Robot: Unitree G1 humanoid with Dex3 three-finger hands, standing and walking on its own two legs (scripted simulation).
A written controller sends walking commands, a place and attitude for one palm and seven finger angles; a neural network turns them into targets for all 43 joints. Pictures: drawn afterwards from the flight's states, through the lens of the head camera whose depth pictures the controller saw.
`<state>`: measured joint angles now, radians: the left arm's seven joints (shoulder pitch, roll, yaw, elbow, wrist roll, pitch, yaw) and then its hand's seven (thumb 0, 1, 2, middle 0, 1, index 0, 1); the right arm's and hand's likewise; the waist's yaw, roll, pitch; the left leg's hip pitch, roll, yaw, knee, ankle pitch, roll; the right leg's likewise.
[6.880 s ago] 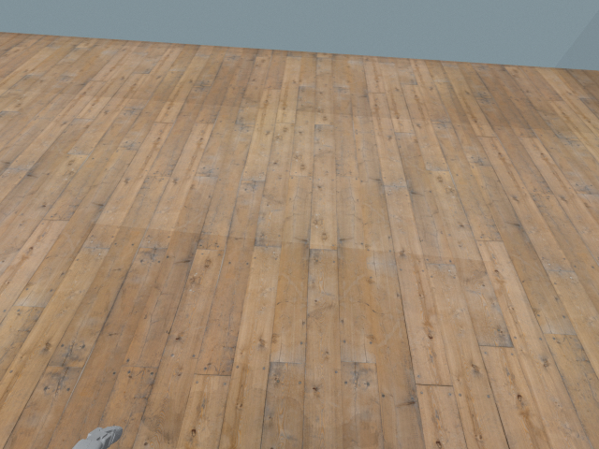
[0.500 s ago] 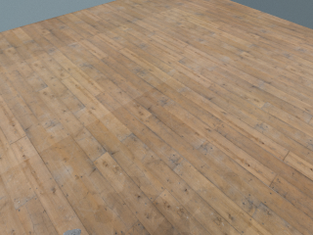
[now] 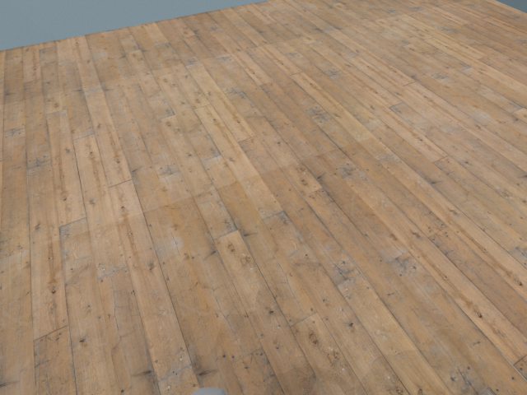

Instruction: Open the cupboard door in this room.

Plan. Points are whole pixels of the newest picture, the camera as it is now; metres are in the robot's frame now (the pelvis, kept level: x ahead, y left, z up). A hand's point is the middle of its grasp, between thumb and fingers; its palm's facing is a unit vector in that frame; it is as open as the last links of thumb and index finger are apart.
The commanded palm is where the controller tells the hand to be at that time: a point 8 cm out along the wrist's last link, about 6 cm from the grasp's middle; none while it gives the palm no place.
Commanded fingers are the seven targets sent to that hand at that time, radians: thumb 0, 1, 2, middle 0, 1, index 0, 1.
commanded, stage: turn or walk to find it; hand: left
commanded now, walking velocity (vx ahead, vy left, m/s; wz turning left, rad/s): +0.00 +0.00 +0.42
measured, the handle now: out of the picture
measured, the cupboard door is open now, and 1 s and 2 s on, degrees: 0 0 0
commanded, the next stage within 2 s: none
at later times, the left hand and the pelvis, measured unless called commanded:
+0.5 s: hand out of the picture +0.03 +0.25 -0.16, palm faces +0.21 -0.94 -0.25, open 7.4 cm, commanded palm none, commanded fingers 0.00 0.90 0.90 -0.20 -0.30 -0.20 -0.30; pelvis -0.03 +0.03 +0.00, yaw +11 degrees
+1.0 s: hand out of the picture -0.09 +0.20 -0.16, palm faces +0.45 -0.86 -0.24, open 7.4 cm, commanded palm none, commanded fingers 0.00 0.90 0.90 -0.20 -0.30 -0.20 -0.30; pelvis -0.05 +0.00 +0.00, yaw +25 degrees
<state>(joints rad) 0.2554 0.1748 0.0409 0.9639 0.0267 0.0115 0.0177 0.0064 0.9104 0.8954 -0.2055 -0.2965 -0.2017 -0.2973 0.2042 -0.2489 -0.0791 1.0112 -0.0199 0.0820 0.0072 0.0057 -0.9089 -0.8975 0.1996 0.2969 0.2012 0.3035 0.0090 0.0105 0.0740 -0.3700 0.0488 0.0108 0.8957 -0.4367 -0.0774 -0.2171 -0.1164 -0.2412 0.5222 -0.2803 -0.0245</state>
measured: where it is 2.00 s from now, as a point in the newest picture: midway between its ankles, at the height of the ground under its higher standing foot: outside the picture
